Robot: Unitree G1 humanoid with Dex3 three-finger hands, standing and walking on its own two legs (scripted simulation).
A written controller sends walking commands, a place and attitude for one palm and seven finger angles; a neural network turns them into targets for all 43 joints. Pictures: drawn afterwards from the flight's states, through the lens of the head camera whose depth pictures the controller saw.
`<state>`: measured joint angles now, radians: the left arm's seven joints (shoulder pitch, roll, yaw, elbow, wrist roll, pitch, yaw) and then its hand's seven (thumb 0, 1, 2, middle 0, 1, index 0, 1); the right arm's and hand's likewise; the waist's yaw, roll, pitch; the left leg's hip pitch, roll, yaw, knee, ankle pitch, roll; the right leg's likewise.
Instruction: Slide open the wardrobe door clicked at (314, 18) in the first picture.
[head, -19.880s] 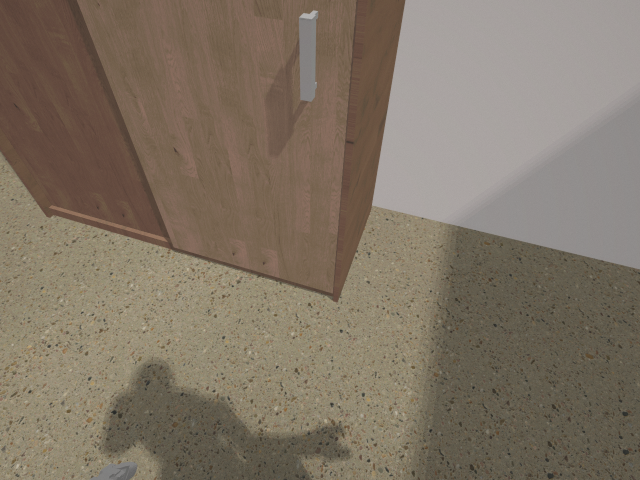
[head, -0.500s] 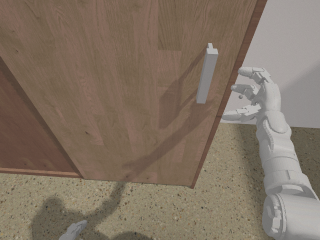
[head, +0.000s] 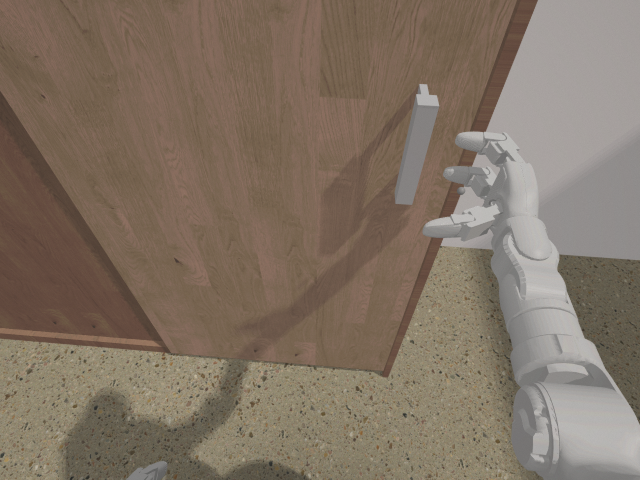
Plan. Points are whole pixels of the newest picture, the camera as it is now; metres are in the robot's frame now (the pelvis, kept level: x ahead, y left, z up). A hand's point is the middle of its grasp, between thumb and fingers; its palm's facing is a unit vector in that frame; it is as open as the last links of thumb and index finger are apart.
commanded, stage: feel for the door with the fingertips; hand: right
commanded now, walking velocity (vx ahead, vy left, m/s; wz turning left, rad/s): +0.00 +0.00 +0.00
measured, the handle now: (412, 146) +0.53 -0.06 +0.15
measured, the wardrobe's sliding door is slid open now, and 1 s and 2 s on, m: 0.00 0.00 0.00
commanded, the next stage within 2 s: slide the fingers in behind the handle in 0.76 s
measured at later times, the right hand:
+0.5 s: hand (447, 174) +0.48 -0.10 +0.15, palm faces -0.02 +1.00 +0.01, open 14.0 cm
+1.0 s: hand (444, 172) +0.48 -0.10 +0.15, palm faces -0.01 +1.00 +0.00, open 13.8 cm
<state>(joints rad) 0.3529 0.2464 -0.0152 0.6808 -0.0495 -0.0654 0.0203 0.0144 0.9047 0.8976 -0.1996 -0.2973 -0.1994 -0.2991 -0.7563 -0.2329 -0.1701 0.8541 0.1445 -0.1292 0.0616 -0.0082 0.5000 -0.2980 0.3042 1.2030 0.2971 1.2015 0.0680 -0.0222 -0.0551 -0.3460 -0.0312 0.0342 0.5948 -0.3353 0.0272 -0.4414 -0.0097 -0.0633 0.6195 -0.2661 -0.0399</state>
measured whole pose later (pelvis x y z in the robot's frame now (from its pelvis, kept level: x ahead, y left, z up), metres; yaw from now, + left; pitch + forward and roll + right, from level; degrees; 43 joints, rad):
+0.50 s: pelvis +0.01 +0.01 +0.00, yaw -1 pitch +7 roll +1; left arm 0.36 0.26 -0.01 0.70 -0.04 -0.06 0.02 0.01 0.91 0.90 -0.20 -0.30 -0.20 -0.30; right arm -0.89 -0.27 -0.19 1.03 0.14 -0.16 0.07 -0.01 0.50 -0.30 0.30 1.20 0.30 1.20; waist 0.09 -0.02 -0.06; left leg -0.38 -0.04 0.05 0.60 -0.35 0.05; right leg -0.48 -0.02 -0.05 0.62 -0.27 -0.02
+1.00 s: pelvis +0.01 +0.01 +0.00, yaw -1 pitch +8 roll +1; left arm 0.36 0.25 0.00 0.70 -0.04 -0.06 0.01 0.01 0.91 0.90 -0.20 -0.30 -0.20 -0.30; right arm -0.89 -0.25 -0.17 1.03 0.14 -0.19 0.05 -0.01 0.50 -0.30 0.32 1.21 0.31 1.24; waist 0.08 -0.03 -0.07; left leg -0.40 -0.04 0.06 0.62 -0.36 0.05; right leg -0.50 -0.01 -0.04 0.64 -0.28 -0.02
